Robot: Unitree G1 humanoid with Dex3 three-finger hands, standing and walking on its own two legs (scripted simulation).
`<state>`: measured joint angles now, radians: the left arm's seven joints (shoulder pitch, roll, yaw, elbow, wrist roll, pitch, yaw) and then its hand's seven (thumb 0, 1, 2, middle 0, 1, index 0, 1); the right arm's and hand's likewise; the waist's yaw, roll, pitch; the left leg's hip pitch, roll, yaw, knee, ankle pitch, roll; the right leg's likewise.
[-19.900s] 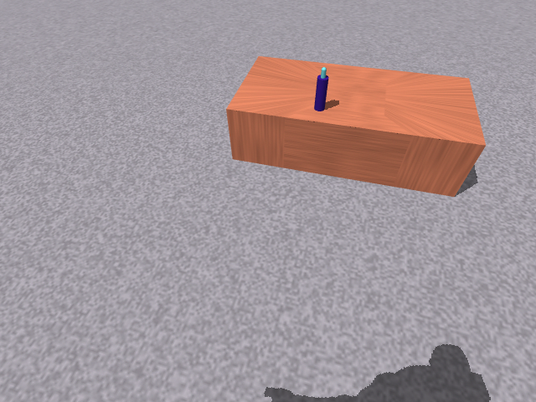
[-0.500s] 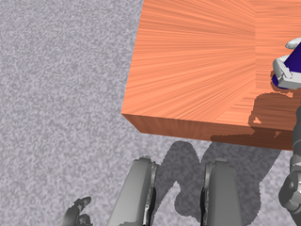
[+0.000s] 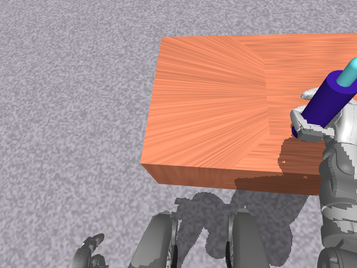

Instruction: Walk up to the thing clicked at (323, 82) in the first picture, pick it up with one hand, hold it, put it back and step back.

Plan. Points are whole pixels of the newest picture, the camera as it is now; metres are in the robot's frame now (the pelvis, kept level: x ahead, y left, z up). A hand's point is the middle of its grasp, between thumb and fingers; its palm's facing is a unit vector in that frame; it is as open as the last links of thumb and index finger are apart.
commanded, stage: lift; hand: right
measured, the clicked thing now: (326, 103) +0.44 -0.24 +0.06
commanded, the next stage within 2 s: hold in 1.16 s
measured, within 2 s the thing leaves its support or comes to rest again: neither
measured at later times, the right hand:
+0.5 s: hand (332, 114) +0.38 -0.21 +0.11, palm faces +0.23 +0.97 -0.01, open 6.9 cm
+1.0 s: hand (334, 104) +0.38 -0.19 +0.15, palm faces +0.22 +0.97 +0.00, open 6.9 cm
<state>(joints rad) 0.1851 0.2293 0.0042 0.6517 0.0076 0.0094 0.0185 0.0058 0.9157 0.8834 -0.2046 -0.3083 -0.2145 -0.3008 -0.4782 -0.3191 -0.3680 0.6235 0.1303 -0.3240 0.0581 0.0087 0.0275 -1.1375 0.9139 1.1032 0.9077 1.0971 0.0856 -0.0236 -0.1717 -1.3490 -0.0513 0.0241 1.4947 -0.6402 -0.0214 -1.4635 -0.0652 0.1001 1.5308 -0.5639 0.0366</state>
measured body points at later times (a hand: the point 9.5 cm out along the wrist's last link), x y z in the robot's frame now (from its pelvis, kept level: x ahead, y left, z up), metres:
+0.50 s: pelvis +0.02 -0.01 +0.09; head +0.12 -0.03 +0.53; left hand +0.16 +0.24 -0.02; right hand +0.37 -0.26 +0.11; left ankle +0.03 +0.14 -0.56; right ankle +0.06 -0.14 -0.56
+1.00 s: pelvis +0.04 +0.00 +0.12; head +0.11 -0.02 +0.56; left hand +0.17 +0.24 +0.01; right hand +0.36 -0.25 +0.15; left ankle +0.03 +0.14 -0.56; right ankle +0.06 -0.14 -0.56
